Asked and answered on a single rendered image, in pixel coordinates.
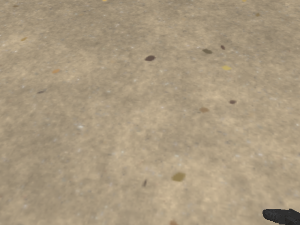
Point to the right robot hand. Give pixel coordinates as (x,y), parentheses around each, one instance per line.
(282,216)

